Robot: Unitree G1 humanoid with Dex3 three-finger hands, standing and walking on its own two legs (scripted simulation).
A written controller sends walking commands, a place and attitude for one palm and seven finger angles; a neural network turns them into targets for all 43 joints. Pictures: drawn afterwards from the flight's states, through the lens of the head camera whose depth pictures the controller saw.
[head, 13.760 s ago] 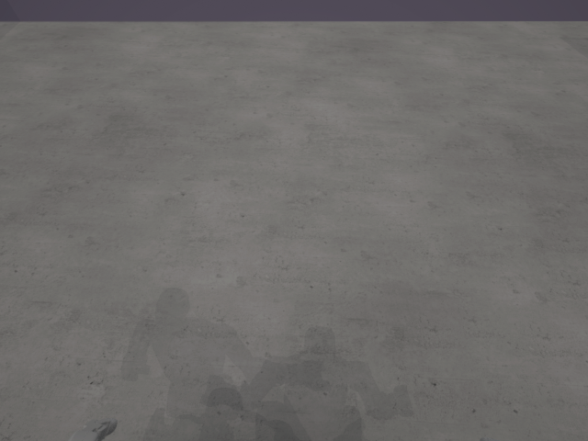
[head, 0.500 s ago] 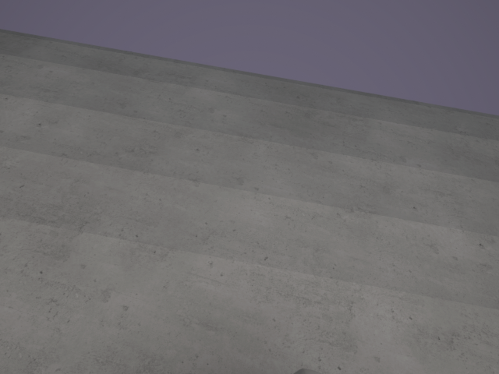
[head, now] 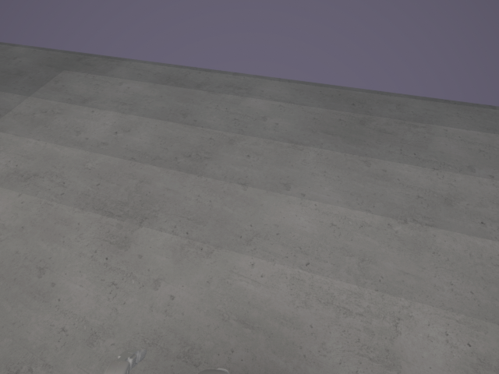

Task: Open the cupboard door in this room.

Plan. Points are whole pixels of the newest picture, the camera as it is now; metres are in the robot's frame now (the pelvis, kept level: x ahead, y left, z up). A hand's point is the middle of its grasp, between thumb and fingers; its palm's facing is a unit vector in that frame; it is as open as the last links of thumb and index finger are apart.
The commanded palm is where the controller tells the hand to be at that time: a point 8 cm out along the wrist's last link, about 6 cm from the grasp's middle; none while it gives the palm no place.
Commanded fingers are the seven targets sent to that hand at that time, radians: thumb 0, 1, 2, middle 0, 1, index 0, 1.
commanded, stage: turn or walk to find it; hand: left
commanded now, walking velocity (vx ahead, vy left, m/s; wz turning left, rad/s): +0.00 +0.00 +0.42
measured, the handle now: out of the picture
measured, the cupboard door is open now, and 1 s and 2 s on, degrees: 0 0 0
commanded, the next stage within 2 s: none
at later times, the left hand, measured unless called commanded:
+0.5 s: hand out of the picture -0.07 +0.24 -0.18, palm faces +0.29 -0.93 -0.25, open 7.4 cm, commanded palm none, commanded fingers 0.00 0.90 0.90 -0.20 -0.30 -0.20 -0.30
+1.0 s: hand out of the picture -0.05 +0.19 -0.14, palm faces +0.44 -0.86 -0.28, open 7.4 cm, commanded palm none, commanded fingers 0.00 0.90 0.90 -0.20 -0.30 -0.20 -0.30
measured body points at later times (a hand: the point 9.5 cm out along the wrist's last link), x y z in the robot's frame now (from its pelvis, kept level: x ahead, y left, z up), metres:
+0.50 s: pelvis -0.03 +0.03 +0.00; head -0.01 +0.06 +0.45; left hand -0.09 +0.29 -0.16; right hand +0.13 -0.19 -0.13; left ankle -0.07 +0.13 -0.73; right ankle -0.02 -0.10 -0.69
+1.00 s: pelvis -0.05 -0.02 +0.00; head -0.01 -0.04 +0.45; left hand -0.07 +0.24 -0.12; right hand +0.10 -0.24 -0.16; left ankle -0.12 +0.11 -0.65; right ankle +0.00 -0.10 -0.73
